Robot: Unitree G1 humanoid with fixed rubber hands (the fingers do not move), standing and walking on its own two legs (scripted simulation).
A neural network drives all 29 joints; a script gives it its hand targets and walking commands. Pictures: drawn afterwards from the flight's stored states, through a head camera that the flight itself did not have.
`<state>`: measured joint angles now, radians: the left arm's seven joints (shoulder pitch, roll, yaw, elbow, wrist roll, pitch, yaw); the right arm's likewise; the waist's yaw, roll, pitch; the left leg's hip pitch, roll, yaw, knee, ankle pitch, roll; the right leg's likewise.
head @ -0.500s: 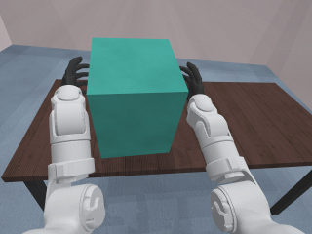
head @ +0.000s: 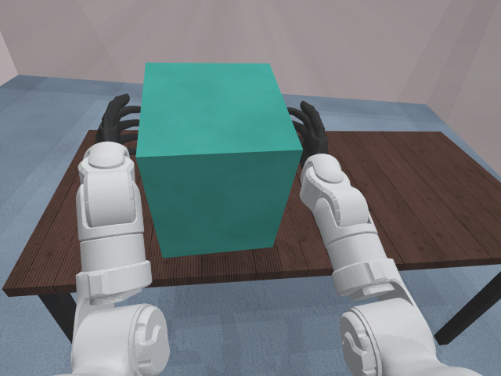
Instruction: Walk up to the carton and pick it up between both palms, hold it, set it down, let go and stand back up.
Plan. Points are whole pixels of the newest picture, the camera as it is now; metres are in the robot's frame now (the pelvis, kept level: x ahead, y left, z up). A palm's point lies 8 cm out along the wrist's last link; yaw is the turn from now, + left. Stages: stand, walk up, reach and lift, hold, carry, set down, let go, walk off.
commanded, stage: hold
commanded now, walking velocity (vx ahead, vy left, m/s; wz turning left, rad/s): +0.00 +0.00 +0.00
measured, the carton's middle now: (214, 163) +0.42 +0.01 +0.17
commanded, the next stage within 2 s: none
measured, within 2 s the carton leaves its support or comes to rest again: neither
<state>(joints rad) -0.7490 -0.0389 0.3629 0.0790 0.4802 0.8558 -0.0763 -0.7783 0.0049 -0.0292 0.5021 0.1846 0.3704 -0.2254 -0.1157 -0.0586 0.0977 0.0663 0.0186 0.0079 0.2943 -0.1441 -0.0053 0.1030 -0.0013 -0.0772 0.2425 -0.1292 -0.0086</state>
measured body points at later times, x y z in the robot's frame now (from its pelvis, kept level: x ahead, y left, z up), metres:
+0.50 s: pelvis +0.00 +0.00 +0.00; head -0.05 +0.02 +0.45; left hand +0.39 +0.15 +0.23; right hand +0.38 -0.14 +0.23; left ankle +0.03 +0.12 -0.75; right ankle +0.02 -0.11 -0.75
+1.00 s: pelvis +0.00 +0.00 +0.00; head -0.05 +0.02 +0.45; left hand +0.38 +0.16 +0.24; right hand +0.38 -0.14 +0.23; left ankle +0.03 +0.12 -0.75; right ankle +0.02 -0.11 -0.75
